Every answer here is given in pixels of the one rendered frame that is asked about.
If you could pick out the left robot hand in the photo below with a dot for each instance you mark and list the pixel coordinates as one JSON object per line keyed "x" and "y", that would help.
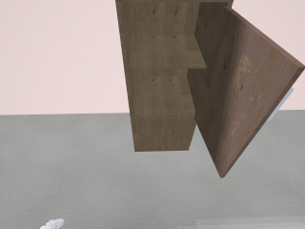
{"x": 53, "y": 224}

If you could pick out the cupboard door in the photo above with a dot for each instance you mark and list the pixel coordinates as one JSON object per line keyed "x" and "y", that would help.
{"x": 247, "y": 76}

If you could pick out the handle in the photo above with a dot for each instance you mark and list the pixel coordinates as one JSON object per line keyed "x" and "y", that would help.
{"x": 280, "y": 104}

